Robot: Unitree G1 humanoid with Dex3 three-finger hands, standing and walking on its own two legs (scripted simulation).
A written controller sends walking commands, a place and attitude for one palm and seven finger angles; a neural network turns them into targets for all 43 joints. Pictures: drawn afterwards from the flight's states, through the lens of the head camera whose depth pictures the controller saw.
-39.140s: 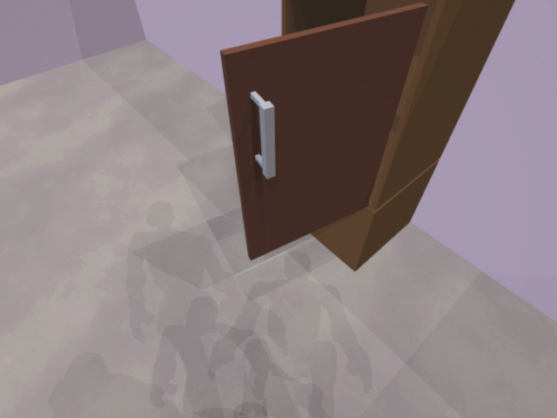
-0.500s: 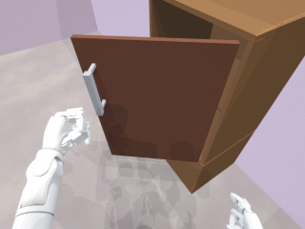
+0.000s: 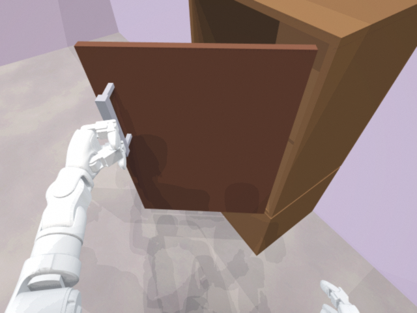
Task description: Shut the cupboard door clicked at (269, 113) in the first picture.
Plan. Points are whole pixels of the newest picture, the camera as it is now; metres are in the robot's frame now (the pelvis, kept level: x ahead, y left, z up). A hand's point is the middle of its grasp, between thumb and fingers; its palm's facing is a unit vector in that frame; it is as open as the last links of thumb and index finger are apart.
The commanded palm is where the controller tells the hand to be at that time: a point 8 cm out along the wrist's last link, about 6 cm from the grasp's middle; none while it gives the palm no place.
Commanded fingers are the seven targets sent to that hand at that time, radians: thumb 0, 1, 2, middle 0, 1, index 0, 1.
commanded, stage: bring the fist close to the handle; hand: left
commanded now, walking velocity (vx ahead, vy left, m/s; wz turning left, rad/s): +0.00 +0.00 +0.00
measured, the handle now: (117, 122) +0.47 +0.21 +0.11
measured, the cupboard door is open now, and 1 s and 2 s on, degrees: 51 47 36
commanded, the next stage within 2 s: push the door shut along its arc in 0.32 s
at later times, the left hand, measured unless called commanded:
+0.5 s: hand (118, 154) +0.37 +0.18 +0.12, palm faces -0.04 -1.00 -0.02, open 3.1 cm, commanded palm +0.36 +0.24 +0.12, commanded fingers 0.00 0.90 0.90 -1.30 -1.50 -1.30 -1.50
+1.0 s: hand (128, 135) +0.42 +0.18 +0.12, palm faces -0.17 -0.99 -0.04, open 3.1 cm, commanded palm +0.42 +0.22 +0.12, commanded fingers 0.00 0.90 0.90 -1.30 -1.50 -1.30 -1.50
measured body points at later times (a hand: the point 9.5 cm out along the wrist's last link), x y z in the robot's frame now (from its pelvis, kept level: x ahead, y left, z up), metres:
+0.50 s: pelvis -0.01 +0.00 +0.00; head +0.01 -0.01 +0.45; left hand +0.37 +0.24 +0.12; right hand +0.13 -0.25 -0.10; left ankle +0.02 +0.10 -0.72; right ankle -0.01 -0.11 -0.72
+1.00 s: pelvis -0.01 +0.01 -0.01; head +0.04 +0.01 +0.44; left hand +0.43 +0.23 +0.12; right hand +0.05 -0.27 -0.12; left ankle +0.02 +0.10 -0.72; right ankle -0.01 -0.11 -0.72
